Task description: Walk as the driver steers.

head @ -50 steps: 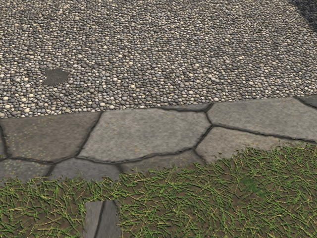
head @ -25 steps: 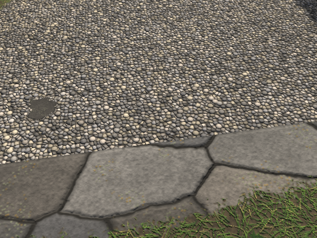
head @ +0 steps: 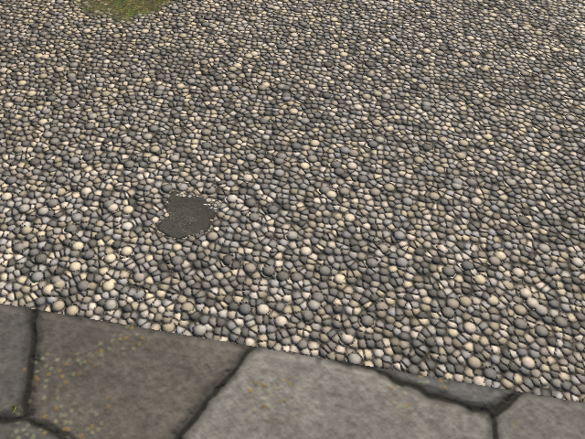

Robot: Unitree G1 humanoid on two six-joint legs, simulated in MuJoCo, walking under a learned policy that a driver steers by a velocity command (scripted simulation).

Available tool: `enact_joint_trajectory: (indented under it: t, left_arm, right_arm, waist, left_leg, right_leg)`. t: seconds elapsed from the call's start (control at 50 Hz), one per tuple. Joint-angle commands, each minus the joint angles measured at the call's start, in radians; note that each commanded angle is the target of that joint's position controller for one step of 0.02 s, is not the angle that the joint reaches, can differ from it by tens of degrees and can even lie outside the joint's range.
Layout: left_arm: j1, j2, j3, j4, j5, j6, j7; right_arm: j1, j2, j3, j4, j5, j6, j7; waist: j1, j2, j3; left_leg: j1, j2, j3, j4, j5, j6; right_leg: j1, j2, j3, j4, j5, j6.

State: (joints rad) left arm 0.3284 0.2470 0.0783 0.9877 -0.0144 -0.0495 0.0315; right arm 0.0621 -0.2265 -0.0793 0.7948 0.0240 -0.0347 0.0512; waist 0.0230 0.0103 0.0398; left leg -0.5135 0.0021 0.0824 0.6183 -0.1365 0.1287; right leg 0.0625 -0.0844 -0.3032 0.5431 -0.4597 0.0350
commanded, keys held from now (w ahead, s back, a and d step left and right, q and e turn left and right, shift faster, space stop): w+q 0.18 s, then q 0.40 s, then e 0.42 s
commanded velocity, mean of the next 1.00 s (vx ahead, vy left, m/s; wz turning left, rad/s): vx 0.21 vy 0.00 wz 0.32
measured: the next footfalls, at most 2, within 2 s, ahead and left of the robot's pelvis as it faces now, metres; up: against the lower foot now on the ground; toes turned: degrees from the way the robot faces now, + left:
right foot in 0.46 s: +0.44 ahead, -0.05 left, +0.00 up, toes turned +21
left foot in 0.80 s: +0.28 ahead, +0.16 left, +0.00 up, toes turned +20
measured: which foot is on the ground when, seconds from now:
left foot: down 0.00-0.46, up 0.48-0.78, down 0.80-1.00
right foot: down 0.00-0.00, up 0.02-0.44, down 0.46-0.84, up 0.86-1.00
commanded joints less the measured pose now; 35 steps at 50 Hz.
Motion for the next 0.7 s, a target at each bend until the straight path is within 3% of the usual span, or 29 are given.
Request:
enact_joint_trajectory:
  t: [0.02,0.04,0.06,0.08,0.1,0.12,0.16,0.2,0.24,0.28,0.36,0.42,0.44,0.46,0.48,0.5,0.52,0.54,0.58,0.62,0.68,0.7]
  left_arm:
    - [0.018,0.035,-0.012,-0.146,0.023,-0.049,-0.013]
    - [-0.087,0.111,0.0,-0.172,-0.016,-0.096,-0.03]
    - [-0.156,0.128,0.006,-0.196,-0.046,-0.111,-0.036]
    - [-0.166,0.119,0.006,-0.192,-0.032,-0.115,-0.029]
    - [-0.169,0.135,0.017,-0.182,-0.002,-0.107,-0.02]
    - [-0.147,0.139,0.024,-0.181,0.004,-0.091,-0.02]
    - [-0.141,0.121,0.026,-0.193,0.014,-0.065,-0.019]
    - [-0.202,0.105,0.02,-0.222,0.025,-0.051,-0.01]
    - [-0.275,0.087,0.012,-0.252,0.031,-0.048,-0.007]
    - [-0.318,0.064,0.003,-0.271,0.029,-0.05,-0.015]
    - [-0.391,0.085,0.007,-0.321,0.017,-0.041,-0.03]
    - [-0.325,0.133,0.023,-0.33,0.026,-0.058,-0.041]
    - [-0.249,0.146,0.026,-0.311,0.035,-0.065,-0.036]
    - [-0.153,0.208,0.036,-0.307,0.059,-0.065,-0.027]
    - [-0.125,0.216,0.032,-0.311,0.07,-0.048,-0.027]
    - [-0.148,0.185,0.029,-0.32,0.024,-0.029,-0.028]
    - [-0.192,0.115,0.011,-0.348,0.018,-0.014,-0.021]
    - [-0.23,0.09,-0.002,-0.349,0.027,0.004,-0.016]
    - [-0.281,0.105,-0.004,-0.348,0.042,0.024,-0.011]
    - [-0.279,0.112,-0.003,-0.332,0.052,0.023,-0.016]
    - [-0.284,0.098,-0.009,-0.311,0.033,0.025,-0.03]
    - [-0.271,0.102,-0.008,-0.301,0.026,0.029,-0.036]
  right_arm:
    - [0.305,-0.343,-0.102,-0.005,0.007,-0.003,-0.03]
    - [0.35,-0.263,-0.074,-0.01,-0.009,-0.012,-0.023]
    - [0.326,-0.2,-0.058,-0.004,-0.015,-0.023,-0.022]
    - [0.251,-0.161,-0.047,-0.017,-0.008,-0.033,-0.018]
    - [0.188,-0.121,-0.034,-0.033,-0.007,-0.036,-0.021]
    - [0.16,-0.11,-0.027,-0.051,-0.016,-0.037,-0.026]
    - [0.171,-0.138,-0.032,-0.057,-0.013,-0.04,-0.037]
    - [0.203,-0.177,-0.041,-0.056,-0.013,-0.041,-0.053]
    - [0.225,-0.188,-0.043,-0.053,-0.011,-0.028,-0.069]
    - [0.246,-0.185,-0.045,-0.054,-0.008,-0.008,-0.078]
    - [0.277,-0.175,-0.043,-0.056,-0.002,0.023,-0.089]
    - [0.221,-0.166,-0.039,-0.099,-0.001,0.033,-0.107]
    - [0.176,-0.146,-0.032,-0.122,-0.001,0.032,-0.104]
    - [0.175,-0.096,-0.015,-0.159,-0.021,0.028,-0.101]
    - [0.412,-0.07,-0.009,-0.144,-0.017,0.027,-0.096]
    - [0.495,-0.187,-0.026,-0.119,-0.006,0.032,-0.083]
    - [0.378,-0.237,-0.044,-0.117,0.009,0.05,-0.082]
    - [0.297,-0.236,-0.046,-0.13,0.009,0.071,-0.088]
    - [0.262,-0.201,-0.045,-0.149,0.005,0.101,-0.095]
    - [0.267,-0.123,-0.021,-0.157,-0.001,0.097,-0.097]
    - [0.247,-0.065,0.012,-0.151,-0.028,0.079,-0.091]
    - [0.24,-0.068,0.014,-0.144,-0.03,0.076,-0.086]
  waist:
    - [-0.076,0.258,-0.319]
    - [-0.143,0.131,-0.388]
    - [-0.137,0.093,-0.264]
    - [-0.084,-0.005,-0.162]
    - [-0.05,-0.014,-0.128]
    - [-0.021,0.0,-0.113]
    - [0.0,-0.003,-0.094]
    - [-0.008,0.003,-0.057]
    - [-0.023,0.029,-0.039]
    - [-0.045,0.067,-0.065]
    - [-0.07,0.105,-0.095]
    - [-0.02,0.128,-0.119]
    - [0.023,0.117,-0.146]
    - [0.042,-0.006,-0.27]
    - [-0.049,-0.298,-0.419]
    - [-0.065,-0.293,-0.461]
    - [-0.025,-0.178,-0.326]
    - [-0.019,-0.102,-0.237]
    - [-0.044,-0.107,-0.129]
    - [-0.051,-0.132,-0.123]
    - [-0.044,-0.141,-0.178]
    - [-0.033,-0.159,-0.183]
  left_leg:
    - [0.876,0.314,-0.797,-0.232,-0.088,0.329]
    - [0.895,0.337,-0.886,-0.338,-0.114,0.312]
    - [0.813,0.304,-0.725,-0.326,-0.066,0.261]
    - [0.65,0.254,-0.589,-0.325,0.031,0.218]
    - [0.527,0.211,-0.497,-0.332,0.105,0.187]
    - [0.442,0.187,-0.457,-0.351,0.156,0.181]
    - [0.358,0.165,-0.422,-0.377,0.213,0.185]
    - [0.305,0.147,-0.377,-0.381,0.329,0.179]
    - [0.259,0.094,-0.304,-0.334,0.494,0.135]
    - [0.23,0.048,-0.265,-0.282,0.53,0.083]
    - [0.282,0.059,-0.364,-0.191,0.391,0.035]
    - [0.363,0.071,-0.477,-0.075,0.347,0.019]
    - [0.339,0.029,-0.457,0.031,0.299,-0.014]
    - [0.214,-0.047,-0.373,0.281,0.072,-0.064]
    - [-0.007,-0.189,-0.297,0.548,-0.645,-0.119]
    - [-0.091,-0.091,-0.301,0.705,-0.596,-0.151]
    - [-0.154,-0.053,-0.255,0.771,-0.503,-0.184]
    - [-0.165,-0.031,-0.212,0.767,-0.432,-0.2]
    - [-0.09,0.006,-0.179,0.717,-0.364,-0.207]
    - [0.002,-0.008,-0.139,0.573,-0.346,-0.197]
    - [0.149,0.014,-0.122,0.272,-0.319,-0.181]
    - [0.189,0.015,-0.116,0.188,-0.278,-0.177]
  right_leg:
    - [-0.722,0.127,0.184,0.892,-0.089,0.005]
    - [-0.82,0.101,0.401,0.938,-0.101,-0.028]
    - [-0.879,0.055,0.395,0.9,-0.037,-0.056]
    - [-0.846,0.006,0.391,0.79,0.043,-0.064]
    - [-0.776,-0.027,0.386,0.702,0.084,-0.06]
    - [-0.71,-0.043,0.39,0.661,0.116,-0.051]
    - [-0.673,-0.043,0.375,0.571,0.146,-0.02]
    - [-0.69,-0.025,0.354,0.457,0.221,0.013]
    - [-0.662,0.015,0.333,0.299,0.332,0.028]
    - [-0.582,0.072,0.313,0.153,0.471,0.019]
    - [-0.535,0.126,0.339,0.012,0.509,0.001]
    - [-0.469,0.118,0.374,-0.086,0.474,-0.042]
    - [-0.361,0.076,0.375,-0.16,0.605,-0.068]
    - [-0.105,-0.113,0.523,-0.105,0.943,-0.135]
    - [0.165,-0.367,0.825,-0.069,1.229,-0.333]
    - [0.148,-0.416,0.97,-0.107,0.881,-0.38]
    - [0.052,-0.335,0.828,-0.136,0.688,-0.339]
    - [-0.066,-0.271,0.709,-0.168,0.561,-0.299]
    - [-0.278,-0.189,0.564,-0.236,0.469,-0.269]
    - [-0.346,-0.126,0.476,-0.263,0.506,-0.269]
    - [-0.345,-0.114,0.439,-0.253,0.549,-0.285]
    - [-0.344,-0.113,0.449,-0.253,0.504,-0.285]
